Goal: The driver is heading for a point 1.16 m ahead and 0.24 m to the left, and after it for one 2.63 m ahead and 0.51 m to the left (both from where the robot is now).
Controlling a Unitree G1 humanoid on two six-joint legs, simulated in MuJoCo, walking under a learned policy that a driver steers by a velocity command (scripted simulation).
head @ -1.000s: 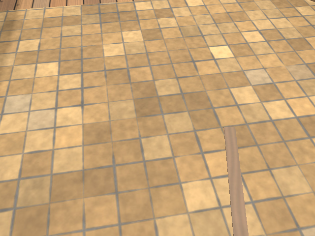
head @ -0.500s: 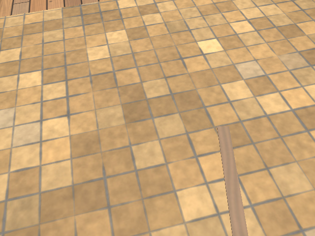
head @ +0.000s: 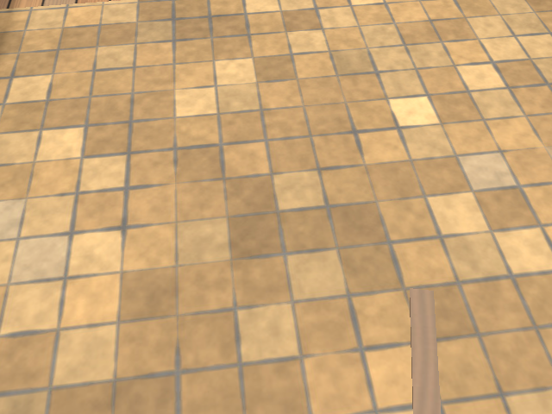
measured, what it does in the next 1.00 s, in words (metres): walks ahead, turning left: left foot, then right foot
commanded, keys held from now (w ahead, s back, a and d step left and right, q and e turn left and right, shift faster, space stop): w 0.32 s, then w+q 0.68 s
